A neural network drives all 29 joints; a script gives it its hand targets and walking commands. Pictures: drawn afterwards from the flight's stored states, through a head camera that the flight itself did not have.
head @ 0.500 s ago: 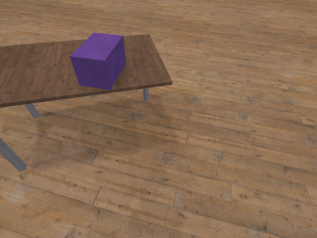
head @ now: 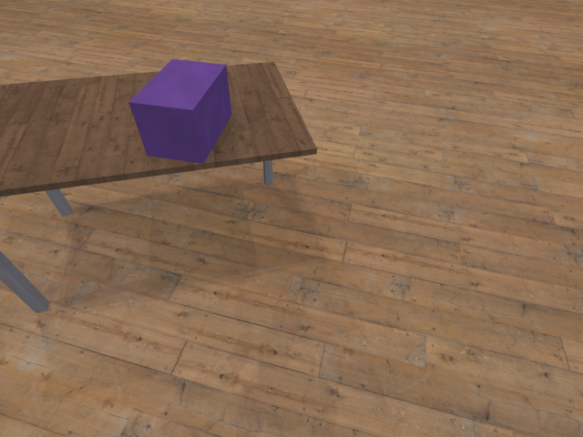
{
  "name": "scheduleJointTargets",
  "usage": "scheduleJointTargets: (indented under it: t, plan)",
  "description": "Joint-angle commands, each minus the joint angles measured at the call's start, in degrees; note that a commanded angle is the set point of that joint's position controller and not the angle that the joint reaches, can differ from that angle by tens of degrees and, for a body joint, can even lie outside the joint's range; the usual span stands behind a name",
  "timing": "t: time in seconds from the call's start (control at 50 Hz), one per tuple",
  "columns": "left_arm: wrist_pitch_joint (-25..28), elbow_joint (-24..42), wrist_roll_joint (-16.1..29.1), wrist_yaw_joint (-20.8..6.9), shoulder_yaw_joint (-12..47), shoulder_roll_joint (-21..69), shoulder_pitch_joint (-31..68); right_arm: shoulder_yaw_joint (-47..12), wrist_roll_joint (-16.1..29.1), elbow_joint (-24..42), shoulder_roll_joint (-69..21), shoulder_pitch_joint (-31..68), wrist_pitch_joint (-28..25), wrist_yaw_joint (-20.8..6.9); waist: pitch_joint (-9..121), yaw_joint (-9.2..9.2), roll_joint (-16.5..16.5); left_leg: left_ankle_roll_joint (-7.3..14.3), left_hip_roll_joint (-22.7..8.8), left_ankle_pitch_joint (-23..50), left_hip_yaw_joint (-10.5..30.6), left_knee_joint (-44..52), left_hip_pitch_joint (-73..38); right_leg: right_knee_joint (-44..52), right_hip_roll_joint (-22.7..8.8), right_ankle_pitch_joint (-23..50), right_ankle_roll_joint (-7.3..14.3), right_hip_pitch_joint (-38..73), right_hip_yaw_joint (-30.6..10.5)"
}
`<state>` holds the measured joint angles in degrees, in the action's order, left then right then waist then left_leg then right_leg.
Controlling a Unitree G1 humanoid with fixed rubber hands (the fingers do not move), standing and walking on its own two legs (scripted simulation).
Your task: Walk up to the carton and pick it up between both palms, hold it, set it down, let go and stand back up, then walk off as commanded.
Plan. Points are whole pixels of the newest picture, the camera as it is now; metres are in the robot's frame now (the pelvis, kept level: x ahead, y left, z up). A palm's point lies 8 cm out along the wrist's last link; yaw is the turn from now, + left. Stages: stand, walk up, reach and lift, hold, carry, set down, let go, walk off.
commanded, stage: stand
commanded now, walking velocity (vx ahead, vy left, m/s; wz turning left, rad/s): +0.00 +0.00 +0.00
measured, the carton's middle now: (187, 109) +1.00 +0.29 -0.07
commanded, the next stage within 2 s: walk up in 0.42 s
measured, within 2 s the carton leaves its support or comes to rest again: neither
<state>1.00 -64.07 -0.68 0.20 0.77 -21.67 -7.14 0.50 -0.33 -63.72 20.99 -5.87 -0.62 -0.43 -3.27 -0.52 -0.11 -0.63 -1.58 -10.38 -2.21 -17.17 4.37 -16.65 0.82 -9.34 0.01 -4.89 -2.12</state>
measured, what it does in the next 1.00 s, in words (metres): steps to the left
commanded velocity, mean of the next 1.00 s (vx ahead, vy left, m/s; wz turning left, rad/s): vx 0.00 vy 0.00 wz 0.00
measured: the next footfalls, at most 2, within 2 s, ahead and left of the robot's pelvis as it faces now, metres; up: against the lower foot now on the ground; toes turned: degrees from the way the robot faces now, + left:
left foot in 1.02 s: +0.22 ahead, +0.28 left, +0.00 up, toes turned +9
right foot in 1.50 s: +0.31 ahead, +0.01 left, +0.00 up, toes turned +9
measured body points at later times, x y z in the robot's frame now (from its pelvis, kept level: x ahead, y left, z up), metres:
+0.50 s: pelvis +0.01 +0.00 +0.00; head +0.02 +0.00 +0.45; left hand +0.08 +0.31 -0.13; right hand +0.08 -0.31 -0.13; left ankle -0.01 +0.12 -0.75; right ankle +0.00 -0.12 -0.75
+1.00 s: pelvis +0.07 +0.09 -0.03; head +0.09 +0.09 +0.42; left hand +0.07 +0.46 -0.13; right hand +0.17 -0.25 -0.14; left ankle +0.16 +0.25 -0.74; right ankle +0.00 -0.12 -0.75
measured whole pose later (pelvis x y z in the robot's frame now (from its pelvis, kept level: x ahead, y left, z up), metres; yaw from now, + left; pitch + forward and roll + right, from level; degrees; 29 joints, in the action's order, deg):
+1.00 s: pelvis +0.07 +0.09 -0.03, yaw +6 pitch -4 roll -2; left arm 3.4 -57.2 -2.1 0.5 -5.3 -27.1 -15.4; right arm 6.2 -1.7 -53.8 26.8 -13.1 1.4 -6.1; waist -6.7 0.3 -2.9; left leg 0.1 -5.0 -16.8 2.4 -39.8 24.0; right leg -27.2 -6.4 -23.1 -4.2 0.2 1.9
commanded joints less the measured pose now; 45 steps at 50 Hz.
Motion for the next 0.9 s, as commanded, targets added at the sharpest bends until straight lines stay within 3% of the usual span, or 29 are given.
scheduleJointTargets:
  t: [0.0,0.12,0.16,0.18,0.24,0.26,0.28,0.3,0.32,0.36,0.42,0.44,0.46,0.48,0.52,0.54,0.58,0.6,0.62,0.64,0.66,0.68,0.7,0.74,0.8,0.82,0.84,0.86,0.88]
  plan:
    - [1.17,3.25,0.32,0.40,-2.34,-11.63,2.48,1.98,0.06,3.19,11.18,2.78,-1.25,0.86,2.72,0.15,2.13,2.47,-7.48,4.91,6.18,2.31,-0.05,2.52,-8.46,8.34,1.60,-1.00,-4.90]
    - [0.71,3.25,-0.01,0.58,-2.11,-11.64,2.15,1.75,0.01,2.31,11.20,2.49,-0.95,0.69,1.85,0.36,0.37,2.10,-6.71,4.68,5.82,2.24,-0.70,3.08,-7.95,7.50,1.43,-2.60,-5.43]
    - [0.80,2.57,0.13,0.48,-2.24,-11.45,2.22,2.15,0.49,2.68,11.29,2.37,-0.93,0.88,4.25,-0.51,-2.61,2.04,-6.71,4.63,5.58,2.46,-1.55,1.99,-8.19,6.92,1.57,-2.06,-6.07]
    - [1.06,3.09,0.05,0.29,-2.25,-10.33,2.39,2.21,-0.12,2.03,12.25,1.94,-0.39,1.22,2.74,0.44,-1.67,2.66,-6.69,5.91,5.99,1.67,-0.47,2.57,-8.15,7.71,1.61,-1.83,-6.01]
    - [1.19,3.73,0.24,0.54,-2.01,-10.67,2.73,2.20,-0.36,2.66,11.39,2.87,-0.46,0.68,3.71,0.28,-1.95,2.22,-6.84,4.77,6.32,2.60,0.01,1.74,-7.75,6.21,1.25,-1.88,-4.94]
    - [1.10,2.74,-0.37,0.38,-1.56,-10.17,2.77,1.89,-0.19,3.07,10.64,4.00,-0.83,0.74,3.46,0.02,1.11,2.73,-7.27,4.14,6.58,2.14,-0.49,2.26,-7.92,6.22,1.45,-3.45,-5.20]
    - [1.12,2.37,0.00,0.34,-2.02,-11.15,1.20,1.93,-0.09,2.21,11.51,1.06,-0.88,0.45,5.11,-0.19,-0.60,2.38,-6.83,3.53,6.09,2.31,-1.07,2.48,-7.74,6.28,1.23,-1.36,-4.71]
    - [1.00,2.69,-0.05,0.38,-2.12,-11.04,2.40,1.99,-0.26,2.64,11.02,1.83,-0.92,0.82,2.63,-0.50,2.52,2.40,-6.80,4.00,6.04,2.50,-0.03,2.10,-8.02,7.35,1.65,-2.08,-5.32]
    - [0.92,3.34,0.01,0.38,-1.54,-9.72,2.77,1.92,0.16,2.04,11.94,2.45,-1.08,0.78,3.43,0.19,-1.09,1.92,-6.66,4.59,5.35,1.66,-0.42,2.41,-8.67,9.85,1.49,-2.58,-6.76]
    - [0.95,3.07,0.48,0.82,-2.11,-12.51,2.50,1.84,-0.03,2.10,10.79,2.64,-0.53,0.61,2.71,0.65,1.25,2.15,-6.61,6.50,6.77,2.69,0.00,1.17,-7.86,8.99,1.84,-2.08,-5.22]
    - [1.01,3.14,0.14,0.61,-2.22,-11.59,1.78,1.43,0.34,2.16,10.64,1.03,-1.12,0.34,3.68,0.56,0.65,2.23,-6.70,7.05,6.12,1.46,-0.55,1.32,-8.31,10.41,1.61,-1.63,-5.68]
    - [0.99,2.90,0.16,0.59,-2.03,-10.57,2.50,1.93,-0.24,1.99,11.82,1.81,-1.28,0.43,3.38,0.03,-1.48,2.22,-6.76,7.59,6.18,2.53,-0.75,1.45,-8.42,10.51,1.58,-2.41,-5.57]
    - [1.04,3.51,-0.03,0.67,-2.12,-11.52,2.80,2.09,-0.02,2.36,10.87,3.02,-1.17,0.50,4.01,-0.46,-1.19,2.20,-7.22,8.28,5.86,1.97,-2.30,0.19,-8.25,11.55,1.57,-2.47,-5.01]
    - [0.97,2.83,0.26,0.66,-2.02,-11.34,1.16,1.77,-0.12,2.17,11.34,2.87,-1.17,0.40,4.58,0.65,0.77,2.41,-7.16,8.90,6.36,0.81,-1.27,1.46,-8.08,12.54,1.33,-0.62,-5.11]
    - [0.75,3.16,-0.59,0.65,-2.15,-10.61,3.35,2.70,0.24,2.90,12.79,3.91,-1.24,0.78,5.02,0.01,-2.80,1.87,-6.76,9.51,5.22,1.22,-2.81,0.59,-8.03,12.39,1.52,-1.93,-4.82]
    - [1.27,3.39,0.24,0.72,-2.41,-12.14,2.04,1.58,0.03,2.01,10.77,1.69,-1.11,0.75,5.37,0.46,-0.44,2.64,-6.90,9.87,5.57,0.94,-2.27,1.10,-8.23,12.41,1.61,-1.17,-5.68]
    - [1.00,2.99,0.03,0.58,-1.90,-11.14,2.63,2.16,0.01,1.79,11.72,2.34,-0.89,0.88,4.10,0.20,-0.70,2.31,-7.14,13.04,6.04,1.41,-1.73,0.02,-8.17,15.60,1.58,-0.94,-4.72]
    - [1.76,4.73,0.56,0.91,-5.74,-16.49,-4.59,5.53,-1.38,6.37,15.56,-0.02,0.00,-0.87,7.95,2.46,-4.93,4.24,-3.59,-4.21,5.12,-5.22,2.05,-3.32,-6.68,-5.89,4.64,5.46,-4.85]
    - [2.14,3.70,0.19,1.20,-6.39,-17.44,-8.78,5.22,-1.61,7.12,14.23,1.65,0.32,-1.46,7.51,4.30,-0.95,4.78,-2.86,-14.08,4.49,-9.02,10.02,-1.28,-9.77,-14.43,6.75,8.57,-9.00]
    - [2.25,2.59,-0.35,1.50,-7.58,-20.03,-11.54,4.99,-2.10,7.79,12.41,3.67,0.91,-1.85,3.02,6.86,3.97,3.16,0.59,-17.96,0.75,-18.19,20.44,3.86,-15.10,-25.61,10.64,11.47,-17.05]
    - [2.53,4.03,-0.61,1.74,-8.30,-21.07,-10.05,5.33,-3.02,9.33,13.14,3.42,1.51,-2.29,-0.33,6.04,5.19,2.15,-0.55,-19.76,4.15,-30.36,28.09,7.29,-21.43,-27.12,13.73,10.79,-23.49]
    - [2.74,5.58,-0.50,1.74,-8.50,-20.53,-7.23,5.89,-3.10,9.25,12.74,2.00,1.73,-2.67,-1.48,4.19,2.52,2.18,-1.45,-19.72,7.71,-32.27,29.60,7.41,-23.84,-23.24,15.20,7.46,-24.35]
    - [3.13,7.31,-0.81,1.67,-8.79,-19.95,-6.35,5.96,-2.90,9.90,12.75,-0.32,1.92,-2.85,-2.95,3.22,3.34,1.94,-1.97,-18.84,9.45,-32.17,29.38,6.18,-23.29,-19.68,14.37,5.82,-20.96]
    - [3.72,9.97,-0.98,1.55,-8.40,-17.91,-3.01,6.64,-2.65,10.37,13.07,-2.53,1.78,-3.79,-4.89,1.20,5.20,2.19,-3.90,-18.24,9.57,-36.73,27.65,6.00,-23.39,-15.38,15.38,0.38,-17.76]
    - [4.37,11.32,-1.09,1.50,-8.91,-18.44,-3.64,6.58,-1.69,12.64,13.11,-2.23,1.72,-4.72,-9.39,0.92,8.85,0.59,-3.91,-13.71,10.74,-32.16,29.83,4.13,-21.26,-0.81,13.21,1.24,-11.97]
    - [4.55,11.42,-1.05,1.37,-9.19,-18.27,-3.86,6.71,-1.43,13.45,12.71,-1.64,1.58,-4.86,-6.38,1.07,7.42,0.47,-4.41,-12.33,10.18,-30.74,27.65,3.10,-21.73,3.50,13.62,2.44,-10.76]
    - [4.48,11.90,-0.96,1.15,-9.25,-18.35,-2.84,6.96,-1.59,13.50,13.32,-1.76,1.50,-5.29,-5.66,1.39,9.13,0.37,-4.66,-11.71,8.20,-28.43,24.74,1.90,-20.09,4.75,12.61,0.44,-6.62]
    - [4.52,12.82,-1.24,1.17,-9.15,-18.14,-0.72,7.23,-1.21,14.05,12.90,-4.70,1.14,-5.60,-3.97,-0.45,9.94,0.22,-5.06,-7.96,6.94,-26.52,22.17,0.86,-18.55,5.56,11.31,-0.86,-4.07]
    - [4.35,14.08,-1.48,0.89,-9.49,-18.92,1.17,7.37,-1.09,13.43,12.99,-7.45,1.20,-5.58,-1.90,-2.09,13.79,0.59,-3.34,-6.82,3.35,-24.45,15.35,-1.31,-16.69,6.17,10.18,-3.76,-0.01]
